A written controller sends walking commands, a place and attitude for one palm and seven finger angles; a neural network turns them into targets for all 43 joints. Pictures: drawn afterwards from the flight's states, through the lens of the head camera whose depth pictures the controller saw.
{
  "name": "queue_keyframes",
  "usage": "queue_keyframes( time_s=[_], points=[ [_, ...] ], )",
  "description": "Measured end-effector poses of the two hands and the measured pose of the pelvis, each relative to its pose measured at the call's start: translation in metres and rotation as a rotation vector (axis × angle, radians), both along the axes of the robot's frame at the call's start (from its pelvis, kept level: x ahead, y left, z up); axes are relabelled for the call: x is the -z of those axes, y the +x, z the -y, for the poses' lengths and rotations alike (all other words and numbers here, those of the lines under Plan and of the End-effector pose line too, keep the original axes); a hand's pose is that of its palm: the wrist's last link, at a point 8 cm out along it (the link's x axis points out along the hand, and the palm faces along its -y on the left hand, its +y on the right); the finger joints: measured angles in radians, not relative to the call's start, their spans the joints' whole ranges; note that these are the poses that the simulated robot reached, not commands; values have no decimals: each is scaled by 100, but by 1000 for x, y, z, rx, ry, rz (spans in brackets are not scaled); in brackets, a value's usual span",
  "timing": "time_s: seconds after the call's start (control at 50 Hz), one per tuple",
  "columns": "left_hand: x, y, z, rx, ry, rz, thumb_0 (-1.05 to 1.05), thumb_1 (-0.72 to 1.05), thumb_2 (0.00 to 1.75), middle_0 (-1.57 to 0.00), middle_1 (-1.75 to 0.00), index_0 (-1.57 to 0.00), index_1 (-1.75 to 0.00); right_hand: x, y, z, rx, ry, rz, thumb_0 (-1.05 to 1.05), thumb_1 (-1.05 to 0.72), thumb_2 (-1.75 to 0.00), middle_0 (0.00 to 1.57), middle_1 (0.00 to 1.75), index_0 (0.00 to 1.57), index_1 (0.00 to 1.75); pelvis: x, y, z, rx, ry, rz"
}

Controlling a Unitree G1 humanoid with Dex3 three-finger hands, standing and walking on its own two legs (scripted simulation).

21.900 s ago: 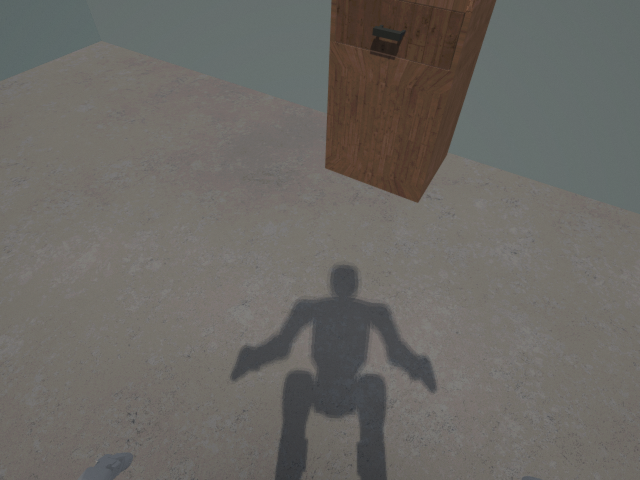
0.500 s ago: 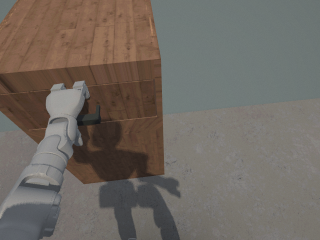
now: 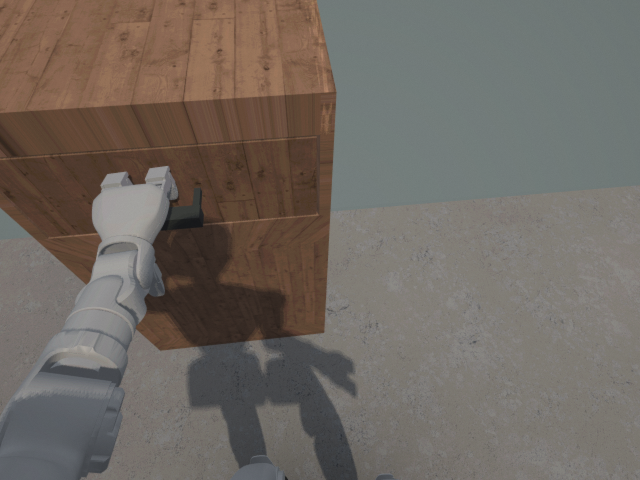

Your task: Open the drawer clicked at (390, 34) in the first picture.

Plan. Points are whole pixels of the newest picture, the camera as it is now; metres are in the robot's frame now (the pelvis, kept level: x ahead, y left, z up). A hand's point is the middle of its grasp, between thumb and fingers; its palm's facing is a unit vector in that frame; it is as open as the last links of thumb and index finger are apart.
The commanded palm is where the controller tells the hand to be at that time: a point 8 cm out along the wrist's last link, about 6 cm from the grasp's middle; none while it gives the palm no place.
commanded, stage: lower the fingers behind the handle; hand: left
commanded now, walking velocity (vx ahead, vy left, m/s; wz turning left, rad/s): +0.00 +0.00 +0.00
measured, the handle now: (168, 207) +0.50 +0.23 -0.01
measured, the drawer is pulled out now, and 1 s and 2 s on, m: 0.00 0.00 0.00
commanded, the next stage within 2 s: lift the fingers back up to retry in 1.06 s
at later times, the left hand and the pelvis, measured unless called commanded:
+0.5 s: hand (160, 230) +0.45 +0.23 +0.00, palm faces -0.01 -0.01 -1.00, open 13.8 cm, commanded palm +0.43 +0.22 +0.04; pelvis -0.01 +0.00 -0.01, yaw +0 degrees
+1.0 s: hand (160, 233) +0.45 +0.23 +0.00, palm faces -0.03 +0.01 -1.00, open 13.8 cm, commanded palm +0.43 +0.22 +0.03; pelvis -0.03 +0.00 -0.02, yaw +0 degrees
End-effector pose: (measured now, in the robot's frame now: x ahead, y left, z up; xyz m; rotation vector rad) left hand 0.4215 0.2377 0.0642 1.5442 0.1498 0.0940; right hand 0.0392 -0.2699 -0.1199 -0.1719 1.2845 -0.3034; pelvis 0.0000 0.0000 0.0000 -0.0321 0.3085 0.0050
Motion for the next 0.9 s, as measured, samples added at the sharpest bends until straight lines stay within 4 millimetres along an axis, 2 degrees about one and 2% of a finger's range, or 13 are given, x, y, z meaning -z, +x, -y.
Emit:
queue_keyframes(
  time_s=[0.14,0.36,0.54,0.9],
  points=[
    [-2,8,5,30,-26,-33,0,-48,30,-32,-121,-32,-120,-2,-10,-10,11,-4,-4,0,-91,-90,20,30,21,30,0,-1,-3,2,-3,4],
    [6,6,8,71,-7,10,0,-48,30,-29,-124,-31,-120,4,-30,-9,17,-8,-50,0,-91,-90,20,30,21,30,7,-6,-6,11,-7,-23],
    [8,11,12,32,21,19,0,-49,30,-29,-131,-31,-120,7,-32,-7,8,-12,-48,0,-91,-90,20,30,21,30,11,-12,-4,5,-8,-36],
    [9,8,11,47,21,-3,0,-49,30,-23,-131,-31,-121,13,-42,-1,2,-32,-30,0,-91,-90,20,30,21,30,21,-24,1,6,-9,-46]
  ],
)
